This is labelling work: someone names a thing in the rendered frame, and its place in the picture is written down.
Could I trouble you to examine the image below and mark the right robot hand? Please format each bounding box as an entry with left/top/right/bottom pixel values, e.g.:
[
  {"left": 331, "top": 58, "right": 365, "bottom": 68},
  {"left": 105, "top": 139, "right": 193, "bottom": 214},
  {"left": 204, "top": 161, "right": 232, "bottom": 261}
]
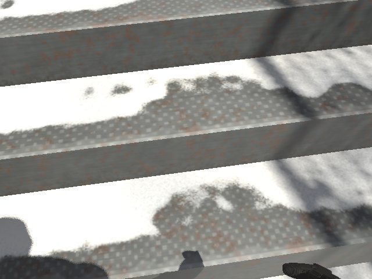
[{"left": 282, "top": 263, "right": 340, "bottom": 279}]

